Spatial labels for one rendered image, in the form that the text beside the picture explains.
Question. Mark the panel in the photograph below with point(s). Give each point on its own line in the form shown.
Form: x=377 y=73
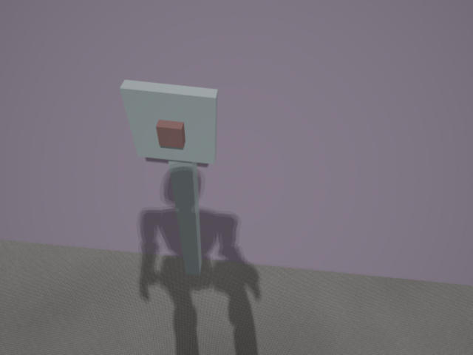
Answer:
x=146 y=103

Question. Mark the button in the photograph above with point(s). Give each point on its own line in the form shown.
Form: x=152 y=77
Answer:
x=171 y=133

